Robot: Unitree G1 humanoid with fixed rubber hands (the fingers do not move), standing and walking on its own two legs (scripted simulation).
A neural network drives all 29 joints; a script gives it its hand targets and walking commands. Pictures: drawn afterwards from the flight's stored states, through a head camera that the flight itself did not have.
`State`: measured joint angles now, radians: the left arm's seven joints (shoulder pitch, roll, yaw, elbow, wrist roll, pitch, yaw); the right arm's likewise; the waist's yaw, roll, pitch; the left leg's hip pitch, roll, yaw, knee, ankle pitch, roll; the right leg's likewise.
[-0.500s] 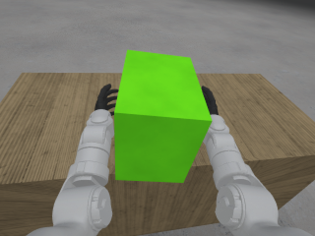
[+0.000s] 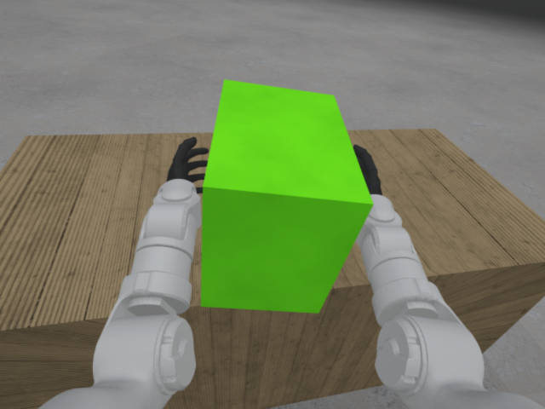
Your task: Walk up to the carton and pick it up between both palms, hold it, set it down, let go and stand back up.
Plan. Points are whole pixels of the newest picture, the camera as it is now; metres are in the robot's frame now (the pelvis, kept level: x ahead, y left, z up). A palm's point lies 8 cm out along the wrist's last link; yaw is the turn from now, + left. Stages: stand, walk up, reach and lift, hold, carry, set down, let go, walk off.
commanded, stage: reach and lift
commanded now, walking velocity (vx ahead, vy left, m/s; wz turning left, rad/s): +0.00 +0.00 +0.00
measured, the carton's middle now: (271, 195) +0.43 +0.03 +0.14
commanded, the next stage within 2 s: hold in 1.12 s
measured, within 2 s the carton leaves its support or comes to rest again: neither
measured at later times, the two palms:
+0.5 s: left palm (186, 171) +0.40 +0.16 +0.19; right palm (375, 180) +0.40 -0.13 +0.20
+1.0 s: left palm (183, 168) +0.39 +0.16 +0.20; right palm (378, 177) +0.39 -0.12 +0.21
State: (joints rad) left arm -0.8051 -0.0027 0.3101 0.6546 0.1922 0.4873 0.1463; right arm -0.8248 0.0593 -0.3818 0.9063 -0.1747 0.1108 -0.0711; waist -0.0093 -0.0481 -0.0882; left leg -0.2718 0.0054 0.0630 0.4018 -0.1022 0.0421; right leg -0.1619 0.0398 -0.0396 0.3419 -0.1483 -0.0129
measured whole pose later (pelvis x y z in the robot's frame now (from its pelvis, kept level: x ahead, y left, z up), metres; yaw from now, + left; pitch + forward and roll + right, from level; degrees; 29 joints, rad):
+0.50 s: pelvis +0.01 +0.00 +0.00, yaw +0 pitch -3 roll -2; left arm -0.81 0.00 0.28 0.53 0.19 0.60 0.13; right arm -0.84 0.06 -0.35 0.76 -0.06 0.24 -0.09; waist -0.02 -0.05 -0.07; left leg -0.24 0.01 0.06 0.40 -0.11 0.04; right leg -0.13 0.04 -0.04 0.34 -0.16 -0.02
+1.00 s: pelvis +0.00 +0.00 +0.00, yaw +0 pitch -3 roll -2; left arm -0.82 0.01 0.28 0.49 0.19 0.63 0.13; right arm -0.84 0.06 -0.34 0.73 -0.03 0.27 -0.11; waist -0.03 -0.05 -0.08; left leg -0.24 0.01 0.06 0.40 -0.11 0.05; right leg -0.13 0.04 -0.04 0.34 -0.15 -0.01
